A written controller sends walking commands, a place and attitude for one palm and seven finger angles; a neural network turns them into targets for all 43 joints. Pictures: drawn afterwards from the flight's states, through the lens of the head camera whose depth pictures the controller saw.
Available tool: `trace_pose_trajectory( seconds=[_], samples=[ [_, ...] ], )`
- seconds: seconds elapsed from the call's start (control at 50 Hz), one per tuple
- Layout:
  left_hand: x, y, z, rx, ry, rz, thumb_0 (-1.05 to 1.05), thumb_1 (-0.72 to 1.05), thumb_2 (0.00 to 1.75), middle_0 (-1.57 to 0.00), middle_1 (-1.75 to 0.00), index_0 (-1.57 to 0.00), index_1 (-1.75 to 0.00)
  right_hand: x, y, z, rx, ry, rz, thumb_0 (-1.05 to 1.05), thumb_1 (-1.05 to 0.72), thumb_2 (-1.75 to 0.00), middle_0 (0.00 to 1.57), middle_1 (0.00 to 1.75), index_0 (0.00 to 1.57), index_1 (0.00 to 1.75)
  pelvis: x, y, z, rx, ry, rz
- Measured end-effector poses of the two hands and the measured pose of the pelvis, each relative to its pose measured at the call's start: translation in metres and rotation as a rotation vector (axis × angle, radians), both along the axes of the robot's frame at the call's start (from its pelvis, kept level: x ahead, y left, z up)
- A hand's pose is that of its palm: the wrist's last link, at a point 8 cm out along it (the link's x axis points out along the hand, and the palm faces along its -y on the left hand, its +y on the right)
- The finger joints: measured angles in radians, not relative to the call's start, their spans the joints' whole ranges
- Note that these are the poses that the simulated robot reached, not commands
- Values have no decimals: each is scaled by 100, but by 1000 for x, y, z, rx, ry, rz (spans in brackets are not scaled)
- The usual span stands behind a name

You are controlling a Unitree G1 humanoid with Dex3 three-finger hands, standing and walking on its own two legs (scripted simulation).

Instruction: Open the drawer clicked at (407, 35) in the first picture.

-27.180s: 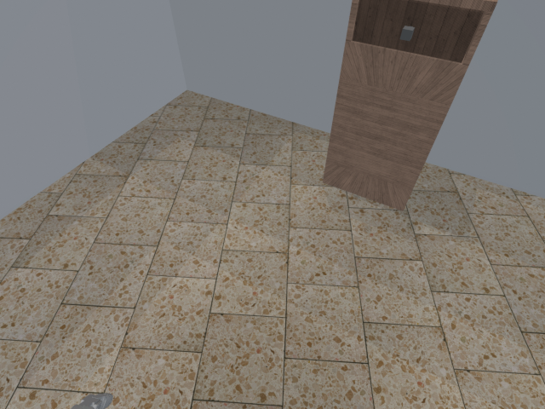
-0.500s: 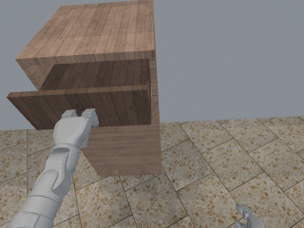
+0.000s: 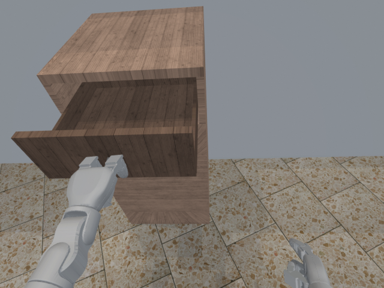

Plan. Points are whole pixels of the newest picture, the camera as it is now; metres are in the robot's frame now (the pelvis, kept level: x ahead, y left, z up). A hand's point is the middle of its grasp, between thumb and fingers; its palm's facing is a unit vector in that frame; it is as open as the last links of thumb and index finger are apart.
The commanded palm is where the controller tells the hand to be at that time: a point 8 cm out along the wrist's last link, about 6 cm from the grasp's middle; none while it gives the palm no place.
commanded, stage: pull the drawer open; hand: left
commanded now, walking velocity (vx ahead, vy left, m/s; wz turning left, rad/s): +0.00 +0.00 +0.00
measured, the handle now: (106, 171) +0.33 +0.23 +0.07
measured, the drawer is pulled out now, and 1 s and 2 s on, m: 0.20 0.30 0.30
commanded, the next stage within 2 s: open the thumb to release the handle in 1.26 s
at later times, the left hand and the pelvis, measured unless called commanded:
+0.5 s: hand (98, 221) +0.23 +0.22 +0.05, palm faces +0.03 -0.10 -0.99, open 6.1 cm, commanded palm +0.19 +0.22 +0.11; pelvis +0.00 +0.00 +0.00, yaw +0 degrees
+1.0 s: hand (91, 245) +0.18 +0.21 +0.05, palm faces +0.03 -0.11 -0.99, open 6.1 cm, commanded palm +0.13 +0.22 +0.11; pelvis +0.00 -0.01 -0.01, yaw -1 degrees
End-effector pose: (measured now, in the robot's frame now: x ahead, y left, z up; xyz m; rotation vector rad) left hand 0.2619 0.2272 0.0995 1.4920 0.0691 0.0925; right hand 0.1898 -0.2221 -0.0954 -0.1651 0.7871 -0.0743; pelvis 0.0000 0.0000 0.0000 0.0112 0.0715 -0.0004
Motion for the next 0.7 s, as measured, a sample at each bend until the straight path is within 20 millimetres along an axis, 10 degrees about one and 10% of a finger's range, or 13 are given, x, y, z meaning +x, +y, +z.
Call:
trace_pose_trajectory(
  seconds=[0.7],
  samples=[
    [-81,-8,0,-37,1,45,5,64,75,-35,-135,-41,-135,23,15,8,28,-50,102,1,-90,-90,20,30,20,30,2,-3,-2,-1,-24,-3]
  ],
)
